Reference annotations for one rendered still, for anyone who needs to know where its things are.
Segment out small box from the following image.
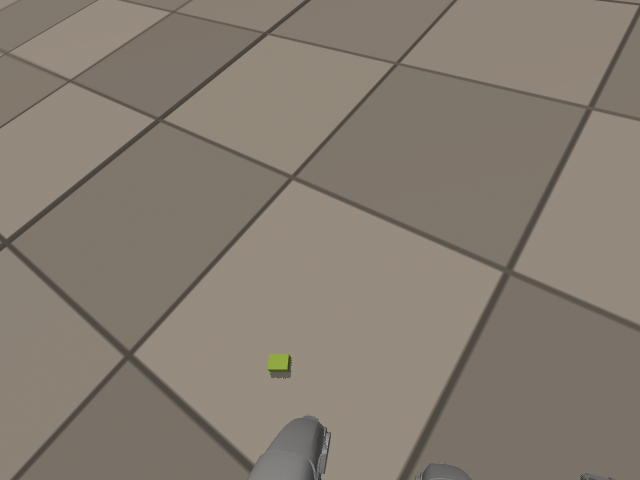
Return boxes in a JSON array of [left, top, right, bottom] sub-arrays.
[[267, 354, 291, 372]]

